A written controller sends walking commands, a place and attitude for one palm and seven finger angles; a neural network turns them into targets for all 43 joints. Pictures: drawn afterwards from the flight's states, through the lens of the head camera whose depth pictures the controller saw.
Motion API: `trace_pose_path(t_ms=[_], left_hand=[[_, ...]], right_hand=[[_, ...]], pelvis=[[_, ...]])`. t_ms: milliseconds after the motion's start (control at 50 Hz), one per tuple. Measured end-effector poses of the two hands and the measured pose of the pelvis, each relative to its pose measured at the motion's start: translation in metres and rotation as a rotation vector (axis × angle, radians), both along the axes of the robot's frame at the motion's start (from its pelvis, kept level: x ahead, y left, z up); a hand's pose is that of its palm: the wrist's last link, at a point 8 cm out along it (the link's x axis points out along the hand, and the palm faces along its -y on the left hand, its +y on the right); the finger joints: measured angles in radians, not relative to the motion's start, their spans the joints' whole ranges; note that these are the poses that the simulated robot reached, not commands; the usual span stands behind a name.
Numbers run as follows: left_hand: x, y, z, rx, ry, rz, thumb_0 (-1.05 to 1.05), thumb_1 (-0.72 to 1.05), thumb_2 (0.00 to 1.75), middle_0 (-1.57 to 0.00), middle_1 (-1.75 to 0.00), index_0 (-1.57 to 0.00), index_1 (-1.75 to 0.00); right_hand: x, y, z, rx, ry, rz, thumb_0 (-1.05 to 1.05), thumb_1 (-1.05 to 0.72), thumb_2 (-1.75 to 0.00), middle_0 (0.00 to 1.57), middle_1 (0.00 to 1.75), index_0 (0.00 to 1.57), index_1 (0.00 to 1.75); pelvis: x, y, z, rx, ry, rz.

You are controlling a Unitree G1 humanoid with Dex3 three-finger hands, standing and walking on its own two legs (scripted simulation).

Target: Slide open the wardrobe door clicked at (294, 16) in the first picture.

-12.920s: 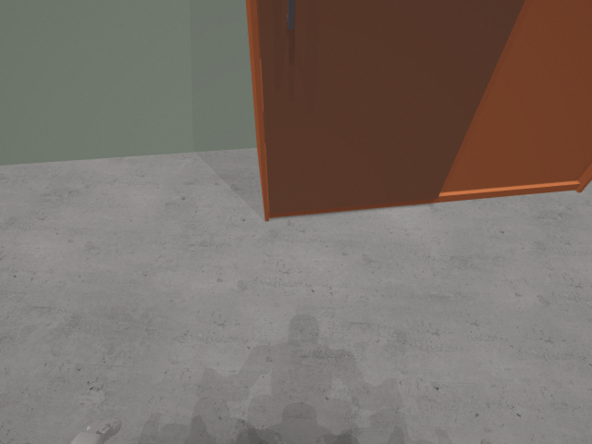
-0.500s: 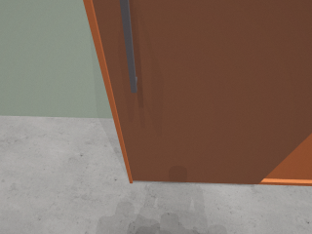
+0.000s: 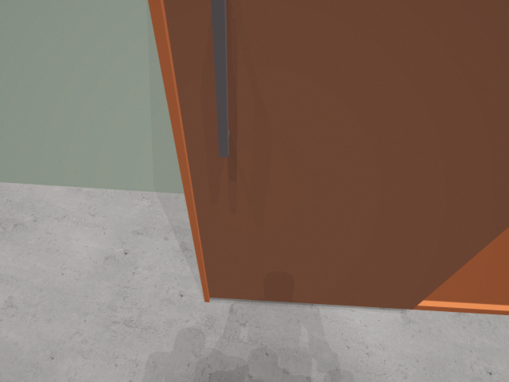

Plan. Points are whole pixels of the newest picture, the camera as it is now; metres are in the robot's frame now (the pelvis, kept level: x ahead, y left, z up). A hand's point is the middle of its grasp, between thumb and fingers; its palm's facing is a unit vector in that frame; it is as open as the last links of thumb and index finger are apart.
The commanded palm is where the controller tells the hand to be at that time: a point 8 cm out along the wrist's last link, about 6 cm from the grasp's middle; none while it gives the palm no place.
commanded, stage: look again from close up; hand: left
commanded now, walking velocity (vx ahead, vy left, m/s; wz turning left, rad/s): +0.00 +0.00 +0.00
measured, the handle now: (222, 69) +0.51 +0.09 +0.24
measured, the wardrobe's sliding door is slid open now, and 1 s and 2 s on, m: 0.00 0.00 0.00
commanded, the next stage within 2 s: raise the hand with hooked fingers in 0.54 s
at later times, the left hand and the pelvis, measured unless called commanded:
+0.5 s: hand out of the picture +0.02 +0.19 -0.17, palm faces -0.02 -0.97 -0.23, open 7.4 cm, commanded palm none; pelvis +0.01 +0.00 +0.00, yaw +0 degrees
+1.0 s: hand (139, 337) +0.18 +0.18 -0.01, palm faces +0.03 -1.00 -0.04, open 8.3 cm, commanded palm +0.13 +0.25 +0.00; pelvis -0.01 -0.05 -0.03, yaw +3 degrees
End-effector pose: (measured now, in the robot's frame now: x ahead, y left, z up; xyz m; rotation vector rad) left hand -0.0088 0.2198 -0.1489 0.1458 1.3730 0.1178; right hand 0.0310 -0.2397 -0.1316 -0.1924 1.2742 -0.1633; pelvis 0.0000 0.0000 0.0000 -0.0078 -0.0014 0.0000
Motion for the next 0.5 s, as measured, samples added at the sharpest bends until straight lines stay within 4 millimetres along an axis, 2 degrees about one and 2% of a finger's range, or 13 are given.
trace_pose_path(t_ms=[200,500], left_hand=[[0.006,0.007,0.002,0.017,0.009,-0.009,0.01,0.90,0.90,-0.20,-0.30,-0.20,-0.30],[0.030,0.019,0.009,0.056,-0.022,-0.026,0.01,0.90,0.90,-0.20,-0.30,-0.20,-0.30]], right_hand=[[0.012,-0.005,0.003,-0.007,-0.007,0.005,0.01,-0.91,-0.90,0.20,0.29,0.20,0.30],[0.014,-0.009,0.000,-0.001,0.017,0.003,0.01,-0.91,-0.90,0.20,0.29,0.21,0.30]], pelvis=[[0.005,-0.003,0.002,-0.001,-0.006,-0.003],[0.012,-0.005,0.003,0.005,-0.005,-0.006]])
